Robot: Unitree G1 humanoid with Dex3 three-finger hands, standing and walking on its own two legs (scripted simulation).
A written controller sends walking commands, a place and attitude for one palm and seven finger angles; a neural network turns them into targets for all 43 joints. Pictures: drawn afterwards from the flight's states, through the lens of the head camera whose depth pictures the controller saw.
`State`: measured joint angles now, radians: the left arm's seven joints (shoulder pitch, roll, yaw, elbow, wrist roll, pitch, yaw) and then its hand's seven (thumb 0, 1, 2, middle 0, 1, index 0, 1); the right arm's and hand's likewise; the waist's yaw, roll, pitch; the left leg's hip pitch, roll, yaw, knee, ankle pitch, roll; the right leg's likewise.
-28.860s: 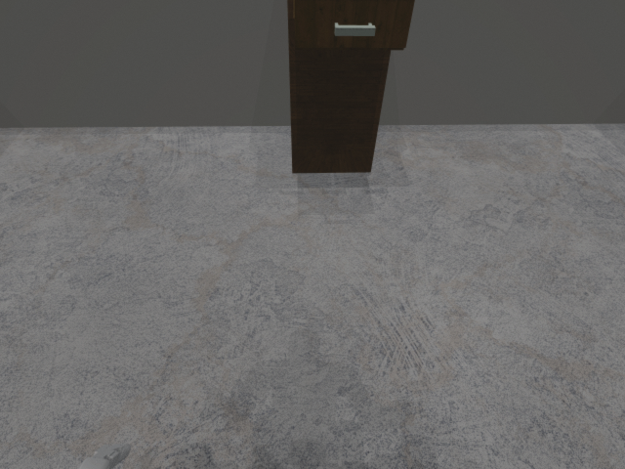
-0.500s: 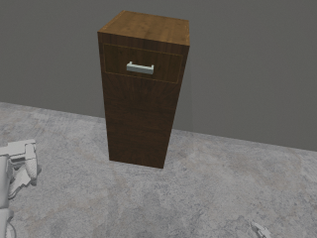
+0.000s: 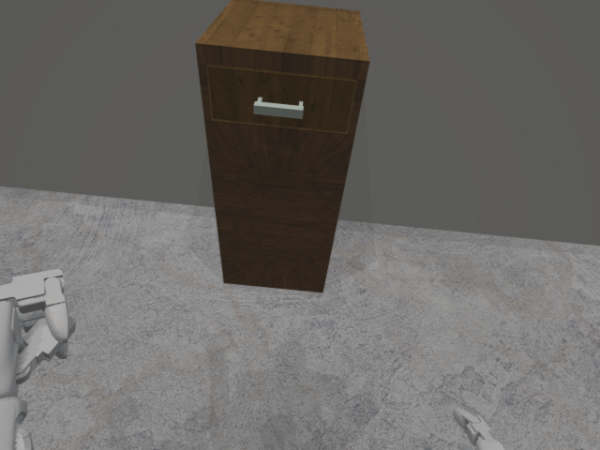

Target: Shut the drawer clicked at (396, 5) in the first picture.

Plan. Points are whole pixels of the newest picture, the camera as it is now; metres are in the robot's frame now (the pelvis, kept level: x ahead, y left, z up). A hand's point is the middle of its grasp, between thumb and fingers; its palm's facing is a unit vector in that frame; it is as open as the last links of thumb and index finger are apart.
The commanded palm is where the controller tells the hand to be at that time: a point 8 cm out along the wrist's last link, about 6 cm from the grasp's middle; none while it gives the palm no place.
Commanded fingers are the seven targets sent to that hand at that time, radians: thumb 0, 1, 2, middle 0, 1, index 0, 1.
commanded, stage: stop stepping back and stand still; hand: left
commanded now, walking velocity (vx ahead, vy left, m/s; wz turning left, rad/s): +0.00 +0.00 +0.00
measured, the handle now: (279, 106) +0.88 +0.12 +0.05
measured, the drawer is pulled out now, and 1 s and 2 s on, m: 0.00 0.00 0.00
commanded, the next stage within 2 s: let the arm hang, fingers relaxed in 1.16 s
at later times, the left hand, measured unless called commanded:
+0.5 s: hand (7, 331) +0.17 +0.29 +0.17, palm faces +0.41 -0.84 -0.37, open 3.3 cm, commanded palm +0.10 +0.32 +0.19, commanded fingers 0.00 0.90 0.90 -1.40 -1.60 -1.40 -1.60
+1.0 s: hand out of the picture +0.14 +0.33 +0.18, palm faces +0.33 -0.80 -0.49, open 3.2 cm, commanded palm +0.09 +0.37 +0.19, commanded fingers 0.00 0.90 0.90 -1.40 -1.60 -1.40 -1.60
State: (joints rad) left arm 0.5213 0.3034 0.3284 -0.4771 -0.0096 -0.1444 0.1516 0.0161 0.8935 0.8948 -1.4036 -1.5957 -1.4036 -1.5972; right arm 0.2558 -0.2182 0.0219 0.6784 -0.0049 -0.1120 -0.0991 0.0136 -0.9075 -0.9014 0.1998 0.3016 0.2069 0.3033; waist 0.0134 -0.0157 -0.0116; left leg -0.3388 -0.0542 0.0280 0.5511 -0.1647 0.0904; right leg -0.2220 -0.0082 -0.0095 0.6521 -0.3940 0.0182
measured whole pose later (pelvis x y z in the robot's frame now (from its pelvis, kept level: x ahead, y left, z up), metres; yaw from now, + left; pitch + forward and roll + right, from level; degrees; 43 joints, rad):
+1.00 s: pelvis -0.04 +0.08 +0.02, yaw +0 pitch +1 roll -2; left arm 0.68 0.42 0.37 -0.61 -0.02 -0.20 0.15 0.01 0.89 0.89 -1.40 -1.60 -1.40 -1.60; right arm 0.22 -0.14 0.05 0.58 -0.02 -0.12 -0.05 0.01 -0.91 -0.90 0.20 0.30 0.21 0.30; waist -0.01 0.01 0.00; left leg -0.28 -0.07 0.05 0.29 -0.05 0.06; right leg -0.17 0.02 -0.06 0.46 -0.40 -0.01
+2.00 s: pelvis -0.08 +0.02 +0.01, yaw +3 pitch -3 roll +0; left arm 0.19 0.28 0.01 1.12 0.01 0.00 0.02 0.01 0.91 0.89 -0.30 -0.42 -0.30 -0.42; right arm 0.14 -0.28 -0.01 1.08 -0.01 0.02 -0.02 0.01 -0.91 -0.90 0.20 0.30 0.20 0.30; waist 0.00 0.05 0.07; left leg -0.24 -0.02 -0.07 0.43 -0.15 -0.01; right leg -0.07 0.08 -0.02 0.39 -0.28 -0.08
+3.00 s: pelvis -0.07 +0.04 +0.02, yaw +2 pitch -2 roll +0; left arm 0.13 0.30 0.01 1.13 0.01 -0.01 0.00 0.01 0.91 0.89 -0.20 -0.30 -0.20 -0.30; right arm 0.10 -0.33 0.00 1.12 -0.01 0.00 -0.01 0.00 -0.91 -0.90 0.20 0.30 0.21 0.30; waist 0.00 0.02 0.05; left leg -0.18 -0.03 -0.03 0.33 -0.12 0.02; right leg -0.03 0.06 0.01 0.30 -0.24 -0.05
